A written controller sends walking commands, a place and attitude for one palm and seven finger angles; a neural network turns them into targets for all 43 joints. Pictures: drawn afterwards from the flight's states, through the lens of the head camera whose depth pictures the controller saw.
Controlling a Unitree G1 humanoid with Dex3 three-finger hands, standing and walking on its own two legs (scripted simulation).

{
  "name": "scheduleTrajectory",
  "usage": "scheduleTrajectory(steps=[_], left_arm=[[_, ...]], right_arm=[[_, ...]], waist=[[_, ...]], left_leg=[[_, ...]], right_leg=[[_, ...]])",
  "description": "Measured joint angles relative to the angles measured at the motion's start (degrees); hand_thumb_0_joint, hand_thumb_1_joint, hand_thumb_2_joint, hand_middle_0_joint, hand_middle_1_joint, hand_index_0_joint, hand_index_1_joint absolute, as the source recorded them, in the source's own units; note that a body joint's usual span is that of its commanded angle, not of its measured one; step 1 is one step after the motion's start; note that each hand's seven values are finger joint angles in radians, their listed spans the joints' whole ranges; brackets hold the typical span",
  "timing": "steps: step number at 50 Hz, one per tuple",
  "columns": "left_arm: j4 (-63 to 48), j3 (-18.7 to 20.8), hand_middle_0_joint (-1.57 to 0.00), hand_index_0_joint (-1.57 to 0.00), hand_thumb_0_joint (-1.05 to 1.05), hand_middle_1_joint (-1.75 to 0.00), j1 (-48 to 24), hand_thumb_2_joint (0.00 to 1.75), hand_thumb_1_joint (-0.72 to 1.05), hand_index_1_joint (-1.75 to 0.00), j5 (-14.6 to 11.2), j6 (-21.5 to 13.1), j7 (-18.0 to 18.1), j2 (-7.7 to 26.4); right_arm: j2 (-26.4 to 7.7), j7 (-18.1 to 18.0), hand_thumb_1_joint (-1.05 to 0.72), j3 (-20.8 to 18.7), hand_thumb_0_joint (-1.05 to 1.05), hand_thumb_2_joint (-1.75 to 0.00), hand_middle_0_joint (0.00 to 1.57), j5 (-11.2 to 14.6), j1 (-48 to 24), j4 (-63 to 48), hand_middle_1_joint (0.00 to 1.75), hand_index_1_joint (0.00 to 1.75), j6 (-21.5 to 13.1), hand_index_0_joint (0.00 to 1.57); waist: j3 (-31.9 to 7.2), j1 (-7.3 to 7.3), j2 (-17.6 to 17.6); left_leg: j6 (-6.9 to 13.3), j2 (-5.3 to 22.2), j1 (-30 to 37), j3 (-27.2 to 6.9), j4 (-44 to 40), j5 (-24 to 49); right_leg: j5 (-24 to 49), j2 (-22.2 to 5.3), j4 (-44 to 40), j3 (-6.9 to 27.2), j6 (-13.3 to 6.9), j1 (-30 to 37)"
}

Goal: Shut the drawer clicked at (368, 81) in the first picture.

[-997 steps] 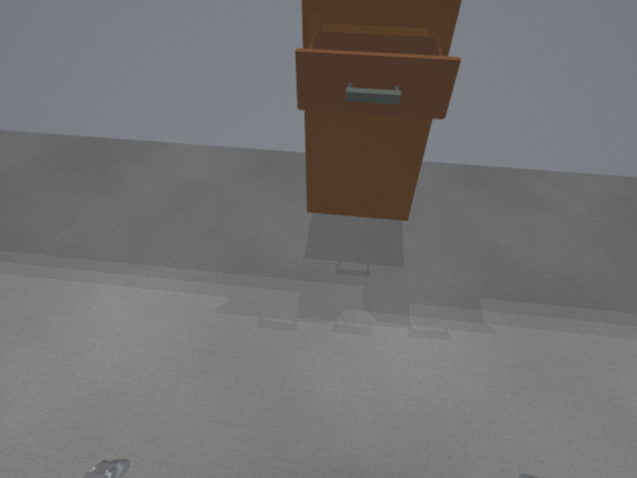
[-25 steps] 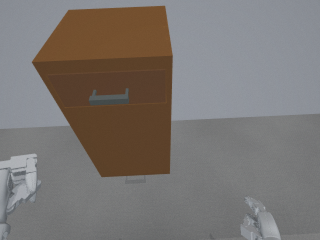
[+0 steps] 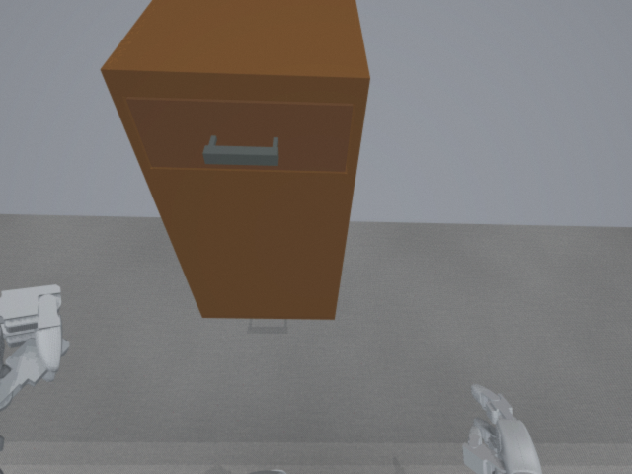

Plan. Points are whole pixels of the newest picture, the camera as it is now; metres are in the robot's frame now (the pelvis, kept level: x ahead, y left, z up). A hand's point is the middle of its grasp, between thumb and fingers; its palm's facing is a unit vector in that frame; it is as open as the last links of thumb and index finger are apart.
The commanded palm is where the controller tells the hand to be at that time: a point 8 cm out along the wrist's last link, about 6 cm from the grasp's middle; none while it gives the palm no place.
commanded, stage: step back with the hand held close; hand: left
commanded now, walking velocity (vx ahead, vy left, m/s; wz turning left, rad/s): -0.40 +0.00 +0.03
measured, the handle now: (243, 148) +0.67 +0.19 +0.01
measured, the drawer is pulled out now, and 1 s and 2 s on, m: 0.00 0.00 0.00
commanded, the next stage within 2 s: stop stepping back and stand still in 0.62 s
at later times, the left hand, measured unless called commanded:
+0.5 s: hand (14, 450) +0.11 +0.21 +0.19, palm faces +0.38 -0.79 -0.47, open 3.3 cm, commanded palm +0.04 +0.27 +0.19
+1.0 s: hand out of the picture +0.03 +0.20 +0.18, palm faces +0.33 -0.82 -0.47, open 3.3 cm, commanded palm -0.02 +0.25 +0.19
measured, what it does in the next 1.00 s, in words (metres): walks backwards: left foot, then right foot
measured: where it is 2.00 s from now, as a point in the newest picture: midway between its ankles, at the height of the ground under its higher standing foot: outside the picture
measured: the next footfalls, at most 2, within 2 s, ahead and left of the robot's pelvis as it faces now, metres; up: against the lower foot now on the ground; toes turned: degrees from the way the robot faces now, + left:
left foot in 0.60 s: -0.03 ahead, +0.10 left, +0.00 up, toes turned +4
right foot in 0.88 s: -0.16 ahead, -0.13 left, +0.00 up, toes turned +0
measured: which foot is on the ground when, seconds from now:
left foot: down 0.00-0.44, up 0.46-0.58, down 0.60-0.92, up 0.94-1.00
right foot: down 0.00-0.60, up 0.62-0.86, down 0.88-1.00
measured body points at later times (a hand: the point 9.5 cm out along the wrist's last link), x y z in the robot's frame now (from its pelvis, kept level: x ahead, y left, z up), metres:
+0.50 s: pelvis -0.07 -0.02 +0.00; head -0.05 +0.00 +0.45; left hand +0.08 +0.26 +0.21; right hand +0.11 -0.26 -0.07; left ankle +0.03 +0.06 -0.70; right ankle +0.01 -0.13 -0.72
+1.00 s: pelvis -0.16 -0.03 +0.01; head -0.16 -0.02 +0.46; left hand +0.01 +0.25 +0.21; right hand -0.01 -0.25 -0.08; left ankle -0.11 +0.09 -0.71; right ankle -0.20 -0.13 -0.73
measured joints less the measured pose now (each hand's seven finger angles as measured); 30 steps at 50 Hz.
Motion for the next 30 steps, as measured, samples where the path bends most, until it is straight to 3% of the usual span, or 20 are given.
scheduleTrajectory(steps=[4,8,17,21,25,28,30], left_arm=[[-1.81,0.81,-1.41,-1.4,0.02,-1.59,-1.43,0.9,0.89,-1.6,0.82,-1.16,0.11,1.17],[-2.26,3.27,-1.41,-1.4,0.02,-1.59,-1.44,0.9,0.89,-1.6,0.39,-2.7,0.22,2.16],[-2.72,2.62,-1.41,-1.4,0.02,-1.6,0.59,0.9,0.89,-1.6,-0.24,-3.49,-1.07,2.62],[-4.34,2.84,-1.41,-1.4,0.02,-1.59,0.91,0.9,0.89,-1.6,0.21,-3.69,-1.13,3.23],[-5.03,2.43,-1.41,-1.41,0.02,-1.59,0.26,0.9,0.89,-1.6,-0.6,-5.04,0.18,3.21],[-3.63,2.4,-1.41,-1.41,0.02,-1.59,0.23,0.9,0.89,-1.6,-0.86,-5.1,1.0,3.01],[-2.78,2.66,-1.41,-1.41,0.01,-1.59,0.04,0.9,0.89,-1.6,-1.03,-4.82,1.35,3.02]], right_arm=[[-0.06,-0.28,-0.9,-0.15,0.01,-0.89,0.2,-0.49,1.6,0.56,0.3,0.3,-0.79,0.2],[-0.07,-0.09,-0.9,-0.5,0.01,-0.89,0.2,-0.64,1.51,1.29,0.3,0.3,-1.04,0.2],[0.06,0.5,-0.9,-1.0,0.01,-0.89,0.2,-0.47,-1.72,1.2,0.3,0.3,-1.87,0.2],[0.06,0.45,-0.9,-1.43,0.01,-0.89,0.2,-0.67,-1.25,1.06,0.3,0.3,-1.64,0.2],[0.14,1.27,-0.9,-2.44,0.01,-0.89,0.2,-0.65,-0.36,2.82,0.3,0.3,-0.37,0.2],[0.79,1.3,-0.9,-2.7,0.01,-0.89,0.2,-0.32,0.88,4.01,0.3,0.3,1.46,0.2],[0.31,0.79,-0.9,-2.4,0.01,-0.89,0.2,-0.1,1.59,3.46,0.3,0.3,1.6,0.2]], waist=[[0.05,-1.02,-0.83],[-0.35,-1.0,-0.72],[2.35,-0.92,-0.85],[1.24,-1.16,-1.2],[-0.7,-1.61,-2.28],[-3.16,-2.07,-4.13],[-4.05,-2.56,-3.91]], left_leg=[[0.07,-0.72,-1.08,-1.37,0.63,0.71],[-0.24,-0.31,-3.04,-1.94,0.78,1.85],[-1.13,1.45,-5.15,-1.84,0.23,4.47],[-2.02,1.55,-7.1,-1.76,2.68,-2.29],[-5.47,0.38,-8.93,-3.67,11.03,-9.92],[-6.15,1.18,-4.77,-4.41,12.69,-10.64],[-5.83,2.98,0.94,-5.6,2.76,-7.71]], right_leg=[[-2.51,1.54,3.2,3.02,0.38,0.28],[-5.53,2.67,2.67,5.27,0.32,1.93],[-1.71,4.2,2.49,5.13,-0.38,-0.74],[-0.98,3.77,2.51,4.35,-0.93,-1.79],[0.92,2.23,0.18,3.76,-1.09,-1.76],[2.54,0.75,-2.03,4.25,-0.38,-1.84],[3.01,0.58,-1.58,3.91,0.29,-3.49]])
